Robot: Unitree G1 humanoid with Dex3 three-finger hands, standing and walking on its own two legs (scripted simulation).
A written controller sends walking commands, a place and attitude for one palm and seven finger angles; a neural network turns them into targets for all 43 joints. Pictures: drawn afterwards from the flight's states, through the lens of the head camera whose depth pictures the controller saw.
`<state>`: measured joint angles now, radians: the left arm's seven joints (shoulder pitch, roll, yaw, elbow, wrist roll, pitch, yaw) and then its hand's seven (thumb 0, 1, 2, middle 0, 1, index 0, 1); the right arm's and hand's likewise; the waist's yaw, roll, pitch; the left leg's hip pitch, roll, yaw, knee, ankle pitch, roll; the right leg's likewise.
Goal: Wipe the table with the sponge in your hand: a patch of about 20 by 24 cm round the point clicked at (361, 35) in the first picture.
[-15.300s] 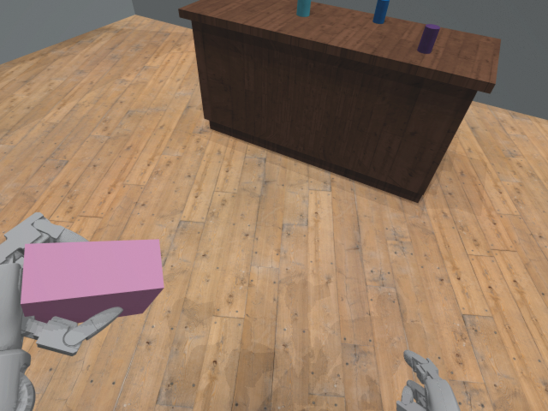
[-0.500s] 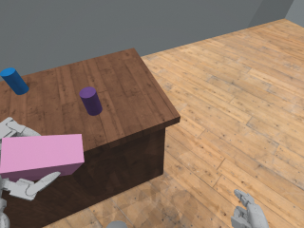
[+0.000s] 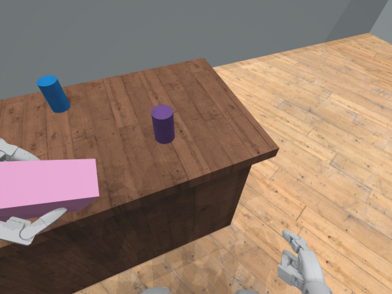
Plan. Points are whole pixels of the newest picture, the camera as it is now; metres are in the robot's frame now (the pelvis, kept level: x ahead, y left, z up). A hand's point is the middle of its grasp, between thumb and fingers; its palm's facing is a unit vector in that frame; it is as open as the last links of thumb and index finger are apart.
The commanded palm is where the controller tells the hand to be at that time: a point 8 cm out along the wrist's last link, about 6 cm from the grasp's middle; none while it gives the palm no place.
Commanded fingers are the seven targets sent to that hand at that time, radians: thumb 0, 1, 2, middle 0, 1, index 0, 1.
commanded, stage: shuffle to correct the standing spot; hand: left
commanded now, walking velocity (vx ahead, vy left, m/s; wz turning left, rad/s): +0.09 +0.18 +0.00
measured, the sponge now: (58, 190) +0.23 +0.23 +0.16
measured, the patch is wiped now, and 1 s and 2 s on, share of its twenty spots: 0.00 0.00 0.00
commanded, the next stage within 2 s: come to a stop and stand still in 1.08 s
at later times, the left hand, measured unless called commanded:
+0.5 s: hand out of the picture +0.21 +0.38 +0.17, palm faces +0.41 -0.80 -0.43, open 9.9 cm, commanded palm +0.16 +0.41 +0.20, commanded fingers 0.00 0.10 1.30 -1.20 -1.60 -1.20 -1.60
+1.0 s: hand out of the picture +0.24 +0.41 +0.17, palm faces +0.36 -0.87 -0.33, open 9.9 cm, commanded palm +0.18 +0.46 +0.20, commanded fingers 0.00 0.10 1.30 -1.20 -1.60 -1.20 -1.60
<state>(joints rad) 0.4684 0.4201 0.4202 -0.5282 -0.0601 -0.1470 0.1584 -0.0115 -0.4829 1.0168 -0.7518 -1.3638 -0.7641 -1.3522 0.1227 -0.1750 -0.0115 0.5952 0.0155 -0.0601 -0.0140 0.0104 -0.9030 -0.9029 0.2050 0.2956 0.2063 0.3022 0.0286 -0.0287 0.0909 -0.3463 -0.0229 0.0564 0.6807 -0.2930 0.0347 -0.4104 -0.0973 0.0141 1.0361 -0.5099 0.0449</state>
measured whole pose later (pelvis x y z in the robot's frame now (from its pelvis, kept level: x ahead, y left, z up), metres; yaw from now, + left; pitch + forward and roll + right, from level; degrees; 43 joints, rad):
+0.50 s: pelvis -0.01 +0.13 +0.01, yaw +0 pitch -2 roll +2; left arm 0.48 0.37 0.37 -0.51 -0.04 -0.14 0.16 -0.01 -0.48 1.02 -0.75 -1.36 -0.76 -1.35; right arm 0.18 -0.23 -0.06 0.63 0.02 -0.07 -0.05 0.01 -0.91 -0.90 0.20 0.30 0.20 0.30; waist 0.01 -0.04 0.09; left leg -0.27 0.03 0.05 0.61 -0.31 -0.03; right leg -0.36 -0.13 0.00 0.82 -0.45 0.04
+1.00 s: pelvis +0.02 +0.18 +0.02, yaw +1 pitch -1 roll +0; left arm 0.44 0.35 0.30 -0.55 -0.05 -0.06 0.13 -0.01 -0.48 1.02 -0.75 -1.36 -0.76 -1.35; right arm 0.16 -0.16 0.04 0.58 0.00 -0.07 -0.03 0.01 -0.90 -0.90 0.21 0.30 0.21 0.30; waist 0.01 -0.05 0.06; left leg -0.18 -0.02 0.03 0.44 -0.25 0.03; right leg -0.29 0.01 -0.06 0.54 -0.26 -0.02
